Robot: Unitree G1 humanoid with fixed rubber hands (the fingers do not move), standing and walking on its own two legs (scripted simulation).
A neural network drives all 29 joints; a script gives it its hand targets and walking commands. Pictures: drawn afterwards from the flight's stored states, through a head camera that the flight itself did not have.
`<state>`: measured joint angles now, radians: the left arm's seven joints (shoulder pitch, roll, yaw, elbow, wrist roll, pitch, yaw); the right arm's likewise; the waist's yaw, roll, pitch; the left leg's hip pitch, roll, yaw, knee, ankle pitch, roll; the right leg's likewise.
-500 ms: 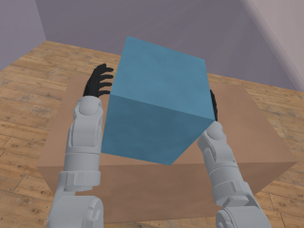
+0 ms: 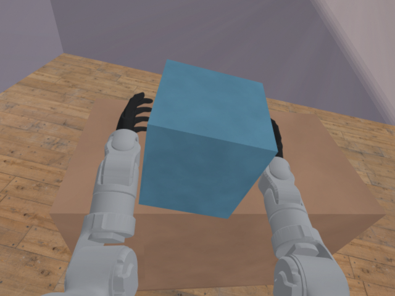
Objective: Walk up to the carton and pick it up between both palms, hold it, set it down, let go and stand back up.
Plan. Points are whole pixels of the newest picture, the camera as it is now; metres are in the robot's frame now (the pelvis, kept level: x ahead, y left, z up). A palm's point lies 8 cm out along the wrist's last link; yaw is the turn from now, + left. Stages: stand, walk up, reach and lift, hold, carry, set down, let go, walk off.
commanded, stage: set down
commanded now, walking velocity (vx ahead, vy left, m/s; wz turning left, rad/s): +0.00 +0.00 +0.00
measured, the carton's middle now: (199, 144) +0.40 +0.00 +0.12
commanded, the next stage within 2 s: none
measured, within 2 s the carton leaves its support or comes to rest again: rests again in 1.62 s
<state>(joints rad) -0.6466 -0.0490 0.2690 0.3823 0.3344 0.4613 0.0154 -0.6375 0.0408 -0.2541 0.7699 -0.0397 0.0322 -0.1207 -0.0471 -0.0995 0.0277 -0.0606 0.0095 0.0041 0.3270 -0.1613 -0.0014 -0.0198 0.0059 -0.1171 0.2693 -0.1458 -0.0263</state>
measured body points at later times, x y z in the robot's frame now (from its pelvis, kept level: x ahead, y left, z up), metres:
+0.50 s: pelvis +0.02 -0.01 +0.00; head +0.01 +0.01 +0.45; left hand +0.41 +0.14 +0.12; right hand +0.40 -0.16 +0.10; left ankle +0.02 +0.11 -0.75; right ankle +0.01 -0.10 -0.75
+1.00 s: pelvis +0.02 +0.00 +0.00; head +0.03 +0.01 +0.45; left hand +0.42 +0.12 +0.09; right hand +0.41 -0.18 +0.07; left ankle +0.02 +0.11 -0.75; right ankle +0.01 -0.10 -0.75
